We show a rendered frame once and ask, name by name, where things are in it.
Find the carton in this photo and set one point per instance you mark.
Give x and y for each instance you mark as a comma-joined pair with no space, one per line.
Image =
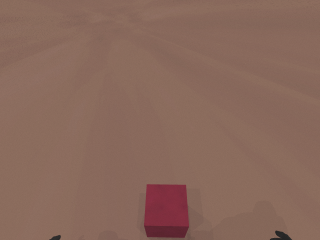
166,211

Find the right robot hand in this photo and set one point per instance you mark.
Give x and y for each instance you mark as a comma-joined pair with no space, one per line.
282,236

